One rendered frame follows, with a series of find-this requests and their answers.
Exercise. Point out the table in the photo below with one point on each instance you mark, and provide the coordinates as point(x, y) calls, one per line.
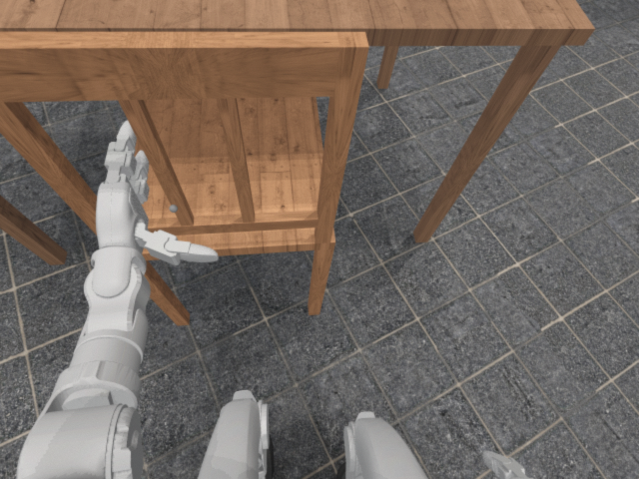
point(540, 27)

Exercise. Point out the left robot hand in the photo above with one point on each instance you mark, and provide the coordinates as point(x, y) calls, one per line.
point(119, 207)

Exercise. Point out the robot thigh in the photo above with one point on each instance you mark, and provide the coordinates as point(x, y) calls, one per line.
point(241, 433)
point(375, 449)

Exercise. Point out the robot right thigh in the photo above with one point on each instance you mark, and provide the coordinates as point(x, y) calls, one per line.
point(375, 449)

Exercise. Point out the robot left thigh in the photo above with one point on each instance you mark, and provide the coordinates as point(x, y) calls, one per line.
point(241, 433)

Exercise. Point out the right robot hand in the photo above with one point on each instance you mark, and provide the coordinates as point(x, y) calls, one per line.
point(503, 467)

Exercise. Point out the chair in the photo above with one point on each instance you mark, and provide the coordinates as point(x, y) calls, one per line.
point(228, 121)

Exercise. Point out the left robot forearm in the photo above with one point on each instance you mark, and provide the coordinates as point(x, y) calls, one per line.
point(106, 361)

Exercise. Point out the robot left upper arm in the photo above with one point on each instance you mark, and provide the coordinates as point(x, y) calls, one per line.
point(101, 442)

